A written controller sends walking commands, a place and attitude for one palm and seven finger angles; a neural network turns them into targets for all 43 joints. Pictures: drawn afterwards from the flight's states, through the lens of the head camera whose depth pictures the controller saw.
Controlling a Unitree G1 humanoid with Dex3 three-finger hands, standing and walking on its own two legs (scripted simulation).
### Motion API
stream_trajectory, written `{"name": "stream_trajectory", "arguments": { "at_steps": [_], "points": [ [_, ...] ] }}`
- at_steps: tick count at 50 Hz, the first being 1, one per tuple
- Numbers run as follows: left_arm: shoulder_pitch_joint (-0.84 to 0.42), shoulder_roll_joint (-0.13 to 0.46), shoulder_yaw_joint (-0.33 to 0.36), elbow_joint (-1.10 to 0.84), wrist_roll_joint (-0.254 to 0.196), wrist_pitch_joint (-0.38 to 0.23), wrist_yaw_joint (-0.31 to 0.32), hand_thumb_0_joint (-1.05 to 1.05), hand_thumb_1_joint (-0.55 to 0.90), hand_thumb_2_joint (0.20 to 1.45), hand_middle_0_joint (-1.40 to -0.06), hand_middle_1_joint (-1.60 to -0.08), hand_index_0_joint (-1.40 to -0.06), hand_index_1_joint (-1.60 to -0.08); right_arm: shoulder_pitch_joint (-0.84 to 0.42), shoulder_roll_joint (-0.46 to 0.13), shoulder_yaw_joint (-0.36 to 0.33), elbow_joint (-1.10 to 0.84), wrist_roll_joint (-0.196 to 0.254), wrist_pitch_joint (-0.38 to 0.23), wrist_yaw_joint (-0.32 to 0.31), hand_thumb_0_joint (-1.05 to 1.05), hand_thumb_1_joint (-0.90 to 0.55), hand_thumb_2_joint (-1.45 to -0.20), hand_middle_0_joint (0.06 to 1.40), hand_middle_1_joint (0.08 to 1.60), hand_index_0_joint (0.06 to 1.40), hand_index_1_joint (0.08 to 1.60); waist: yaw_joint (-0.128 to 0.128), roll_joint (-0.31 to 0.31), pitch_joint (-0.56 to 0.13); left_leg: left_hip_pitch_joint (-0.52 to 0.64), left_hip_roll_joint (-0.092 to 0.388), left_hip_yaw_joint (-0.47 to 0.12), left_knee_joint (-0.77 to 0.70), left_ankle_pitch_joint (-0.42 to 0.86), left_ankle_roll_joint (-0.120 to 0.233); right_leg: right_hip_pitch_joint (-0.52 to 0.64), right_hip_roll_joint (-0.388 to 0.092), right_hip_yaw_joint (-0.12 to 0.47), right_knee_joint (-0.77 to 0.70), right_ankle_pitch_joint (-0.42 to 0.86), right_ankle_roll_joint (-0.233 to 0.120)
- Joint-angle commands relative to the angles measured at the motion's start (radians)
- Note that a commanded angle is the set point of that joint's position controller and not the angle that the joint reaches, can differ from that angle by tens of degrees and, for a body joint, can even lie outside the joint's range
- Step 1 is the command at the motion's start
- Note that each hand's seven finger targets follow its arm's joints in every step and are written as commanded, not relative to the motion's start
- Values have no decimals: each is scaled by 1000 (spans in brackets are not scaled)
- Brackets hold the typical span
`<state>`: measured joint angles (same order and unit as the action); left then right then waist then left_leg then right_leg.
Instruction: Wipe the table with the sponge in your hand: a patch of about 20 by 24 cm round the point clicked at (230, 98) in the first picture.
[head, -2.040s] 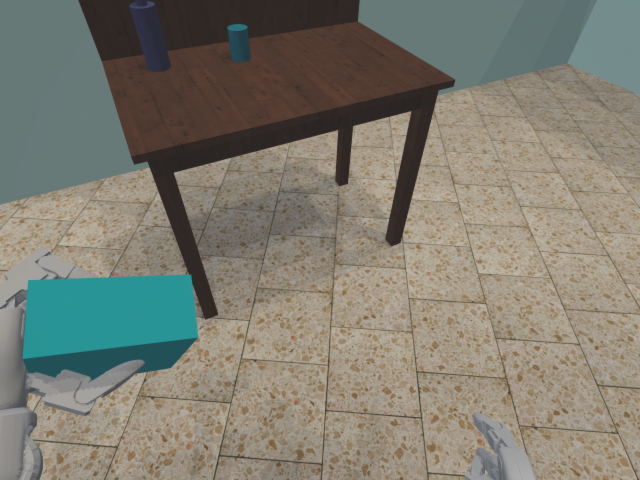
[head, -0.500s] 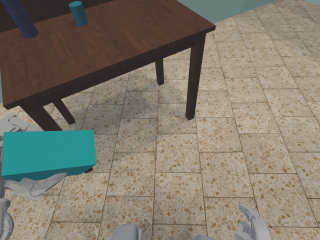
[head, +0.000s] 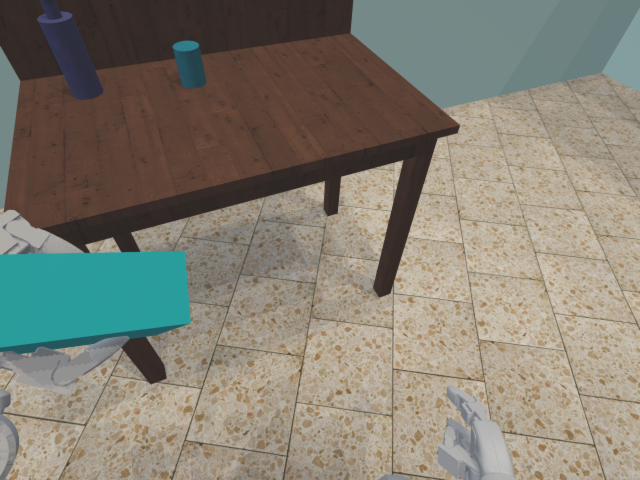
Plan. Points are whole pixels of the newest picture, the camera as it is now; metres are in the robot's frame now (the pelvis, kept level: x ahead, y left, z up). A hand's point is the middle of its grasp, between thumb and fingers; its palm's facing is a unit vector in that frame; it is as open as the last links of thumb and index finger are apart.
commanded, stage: take the last steps up to it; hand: left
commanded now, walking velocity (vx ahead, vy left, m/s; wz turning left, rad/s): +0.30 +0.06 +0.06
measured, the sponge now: (120, 302) +0.24 +0.20 +0.17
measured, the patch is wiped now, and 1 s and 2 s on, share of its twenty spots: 0.00 0.00 0.00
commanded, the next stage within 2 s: come to a stop and stand still in 1.64 s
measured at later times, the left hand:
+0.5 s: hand (131, 241) +0.29 +0.20 +0.19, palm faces +0.45 -0.77 -0.45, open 10.0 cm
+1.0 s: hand (179, 191) +0.38 +0.18 +0.18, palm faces +0.49 -0.76 -0.43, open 10.0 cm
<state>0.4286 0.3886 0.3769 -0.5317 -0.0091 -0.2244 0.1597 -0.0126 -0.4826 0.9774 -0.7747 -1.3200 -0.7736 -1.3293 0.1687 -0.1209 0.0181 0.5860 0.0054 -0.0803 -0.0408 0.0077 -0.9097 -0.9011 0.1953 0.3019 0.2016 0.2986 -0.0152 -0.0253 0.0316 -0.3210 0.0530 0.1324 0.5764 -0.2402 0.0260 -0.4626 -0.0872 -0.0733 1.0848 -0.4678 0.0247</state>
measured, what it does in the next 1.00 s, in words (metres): walks ahead: right foot, then left foot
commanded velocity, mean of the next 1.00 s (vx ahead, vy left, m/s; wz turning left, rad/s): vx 0.29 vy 0.10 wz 0.03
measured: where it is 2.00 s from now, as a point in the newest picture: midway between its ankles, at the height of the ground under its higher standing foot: (323, 458)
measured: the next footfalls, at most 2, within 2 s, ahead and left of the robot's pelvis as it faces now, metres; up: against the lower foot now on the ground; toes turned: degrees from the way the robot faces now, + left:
right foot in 0.16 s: +0.09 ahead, -0.16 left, +0.00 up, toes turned -7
left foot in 0.52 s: +0.20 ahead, +0.09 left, +0.00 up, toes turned +13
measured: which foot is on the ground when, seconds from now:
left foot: down 0.00-0.18, up 0.20-0.50, down 0.52-0.86, up 0.88-1.00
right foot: up 0.00-0.14, down 0.16-0.54, up 0.56-0.82, down 0.84-1.00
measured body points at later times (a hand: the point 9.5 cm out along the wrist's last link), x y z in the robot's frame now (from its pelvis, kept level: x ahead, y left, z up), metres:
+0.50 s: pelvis +0.09 -0.04 +0.01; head +0.12 -0.05 +0.46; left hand +0.26 +0.24 +0.22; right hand +0.26 -0.31 -0.08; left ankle +0.15 +0.09 -0.72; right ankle +0.05 -0.15 -0.73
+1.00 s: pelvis +0.18 -0.07 +0.01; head +0.20 -0.10 +0.46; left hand +0.35 +0.22 +0.20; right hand +0.35 -0.28 -0.11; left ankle +0.16 +0.08 -0.64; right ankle +0.18 -0.16 -0.73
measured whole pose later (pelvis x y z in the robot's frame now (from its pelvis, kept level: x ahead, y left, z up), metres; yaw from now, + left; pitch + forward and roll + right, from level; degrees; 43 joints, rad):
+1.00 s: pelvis +0.18 -0.07 +0.01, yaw +4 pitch -1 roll +2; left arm 0.42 0.30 0.33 -0.41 -0.01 -0.22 0.15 -0.01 -0.48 0.98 -0.78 -1.32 -0.77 -1.33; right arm 0.20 -0.22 0.00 0.70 0.00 -0.07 -0.06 0.01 -0.91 -0.90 0.20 0.30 0.21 0.30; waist 0.02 0.04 0.05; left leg -0.51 0.05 0.05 1.14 -0.37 -0.03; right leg -0.24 -0.09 -0.17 0.57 -0.31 -0.03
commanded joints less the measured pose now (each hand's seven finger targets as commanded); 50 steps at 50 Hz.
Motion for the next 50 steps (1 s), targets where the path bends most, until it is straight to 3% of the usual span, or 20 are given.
{"name": "stream_trajectory", "arguments": {
  "at_steps": [1, 6, 7, 9, 10, 13, 16, 20, 24, 25, 27, 29, 34, 40, 41, 42, 43, 44, 46, 50],
  "points": [
    [7, 92, 78, -195, -22, -76, 12, 0, 100, 1300, -1200, -1600, -1200, -1600, -22, -184, -65, -110, 4, -66, -21, 0, -900, -900, 200, 300, 200, 300, 17, 257, -88, -31, 216, -197, -332, -147, 145, 96, 5, -60, -202, 58, 21],
    [-94, 83, 41, -88, -6, -45, 14, 0, 100, 1300, -1200, -1600, -1200, -1600, -22, -185, -59, -94, 2, -66, -47, 0, -900, -900, 200, 300, 200, 300, 26, 187, -90, -47, 166, -132, -157, -265, 84, 286, 55, -127, -539, 90, 27],
    [-120, 89, 35, -82, 0, -41, 14, 0, 100, 1300, -1200, -1600, -1200, -1600, -17, -176, -59, -93, 4, -62, -48, 0, -900, -900, 200, 300, 200, 300, 25, 91, -90, -80, 117, -87, -19, -273, 55, 323, 7, -44, -653, 77, 2],
    [-167, 172, 74, -99, -4, -27, 25, 0, 100, 1300, -1200, -1600, -1200, -1600, -86, -157, -47, -114, 0, -62, -44, 0, -900, -900, 200, 300, 200, 300, 54, -305, -49, -391, -35, -42, 483, -340, -19, 407, -366, 582, -867, 61, -191],
    [-198, 176, 76, -112, -9, -35, 23, 0, 100, 1300, -1200, -1600, -1200, -1600, -79, -188, -61, -92, -8, -70, -39, 0, -900, -900, 200, 300, 200, 300, 39, -259, -48, -407, 4, -144, 601, -252, -33, 397, -383, 610, -876, 86, -215],
    [-142, 177, 104, -165, -5, -68, 15, 0, 100, 1300, -1200, -1600, -1200, -1600, -79, -168, -44, -65, -4, -41, -33, 0, -900, -900, 200, 300, 200, 300, 24, -92, -72, -381, 39, -130, 606, -157, -55, 427, -294, 272, -777, 485, -179],
    [-41, 154, 117, -162, -2, -87, 18, 0, 100, 1300, -1200, -1600, -1200, -1600, -60, -168, -56, -85, -8, -26, -25, 0, -900, -900, 200, 300, 200, 300, 19, -108, -103, -271, 43, -59, 348, -104, -49, 442, -250, 101, -724, 732, -154],
    [43, 140, 133, -160, -10, -85, 34, 0, 100, 1300, -1200, -1600, -1200, -1600, -48, -159, -69, -132, -9, -25, -19, 0, -900, -900, 200, 300, 200, 300, 46, -152, -134, -166, 4, 43, 100, -62, -36, 476, -226, 82, -700, 692, -158],
    [-3, 125, 106, -179, -13, -77, 42, 0, 100, 1300, -1200, -1600, -1200, -1600, -4, -179, -88, -139, -6, -28, -29, 0, -900, -900, 200, 300, 200, 300, 11, -81, -153, 88, -24, 82, -118, 67, -26, 365, -174, 38, -561, 540, -110],
    [-32, 127, 99, -202, -13, -83, 41, 0, 100, 1300, -1200, -1600, -1200, -1600, 2, -197, -99, -142, -3, -30, -36, 0, -900, -900, 200, 300, 200, 300, -5, 14, -174, 218, 1, 40, -159, 90, -4, 280, -139, 13, -417, 517, -78],
    [-57, 127, 96, -213, -16, -97, 39, 0, 100, 1300, -1200, -1600, -1200, -1600, -8, -218, -101, -155, 6, -34, -29, 0, -900, -900, 200, 300, 200, 300, 4, 328, -195, 400, 338, -465, -237, 305, 186, -71, 41, -37, -23, -138, -6],
    [-57, 169, 109, -153, -9, -92, 21, 0, 100, 1300, -1200, -1600, -1200, -1600, -33, -199, -85, -128, -1, -44, -30, 0, -900, -900, 200, 300, 200, 300, 4, 269, -122, 240, 397, -554, -302, 29, 257, -159, -13, 74, 143, -132, -8],
    [-13, 137, 106, -249, -11, -90, 15, 0, 100, 1300, -1200, -1600, -1200, -1600, -45, -191, -77, -102, 2, -77, -29, 0, -900, -900, 200, 300, 200, 300, 28, 263, -93, 23, 252, -195, -333, -130, 162, 15, -32, -23, -102, 45, 8],
    [-31, 108, 85, -106, -10, -54, 18, 0, 100, 1300, -1200, -1600, -1200, -1600, -31, -184, -64, -89, -1, -74, -48, 0, -900, -900, 200, 300, 200, 300, 28, 185, -111, -37, 197, -104, -187, -273, 85, 279, 44, -131, -515, 101, 17],
    [-56, 105, 75, -85, -5, -47, 16, 0, 100, 1300, -1200, -1600, -1200, -1600, -27, -180, -65, -87, 0, -67, -49, 0, -900, -900, 200, 300, 200, 300, 26, 95, -106, -78, 157, -73, -72, -278, 59, 325, 14, -68, -612, 99, -1],
    [-80, 132, 86, -72, 2, -44, 18, 0, 100, 1300, -1200, -1600, -1200, -1600, -22, -166, -65, -88, 0, -57, -46, 0, -900, -900, 200, 300, 200, 300, 26, -107, -97, -200, 69, -5, 171, -291, 18, 372, -131, 200, -746, -1, -76],
    [-87, 171, 112, -48, -6, -31, 24, 0, 100, 1300, -1200, -1600, -1200, -1600, -55, -156, -56, -105, 0, -59, -40, 0, -900, -900, 200, 300, 200, 300, 47, -335, -70, -393, -33, -7, 441, -340, -19, 426, -336, 581, -857, 21, -187],
    [-131, 158, 93, -58, -22, -33, 20, 0, 100, 1300, -1200, -1600, -1200, -1600, -73, -188, -69, -93, -5, -68, -31, 0, -900, -900, 200, 300, 200, 300, 41, -315, -60, -433, 1, -127, 584, -252, -35, 426, -378, 638, -875, 86, -212],
    [-132, 151, 88, -88, -17, -60, 9, 0, 100, 1300, -1200, -1600, -1200, -1600, -56, -174, -51, -61, -6, -55, -26, 0, -900, -900, 200, 300, 200, 300, 21, -131, -46, -443, 38, -158, 681, -158, -57, 429, -336, 416, -809, 358, -204],
    [-51, 144, 95, -115, -2, -86, 11, 0, 100, 1300, -1200, -1600, -1200, -1600, -62, -171, -52, -72, -11, -30, -23, 0, -900, -900, 200, 300, 200, 300, 15, -94, -95, -303, 42, -75, 426, -74, -54, 414, -245, 98, -732, 718, -147]
  ]
}}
